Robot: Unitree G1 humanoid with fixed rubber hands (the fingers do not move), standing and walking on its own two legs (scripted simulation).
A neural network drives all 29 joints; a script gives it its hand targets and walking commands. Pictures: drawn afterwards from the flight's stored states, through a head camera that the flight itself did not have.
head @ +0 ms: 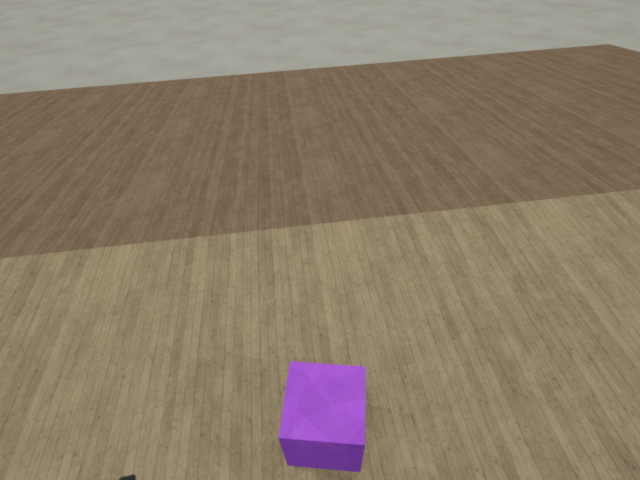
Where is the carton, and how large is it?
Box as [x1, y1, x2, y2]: [278, 361, 365, 471]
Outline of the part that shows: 290,361 278,437 287,464 297,466 359,471 364,448 365,367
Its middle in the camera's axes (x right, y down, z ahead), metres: +0.02 +0.49 +1.09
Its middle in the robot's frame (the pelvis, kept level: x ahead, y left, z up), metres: +0.45 +0.05 -0.66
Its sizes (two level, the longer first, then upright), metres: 0.210 0.200 0.250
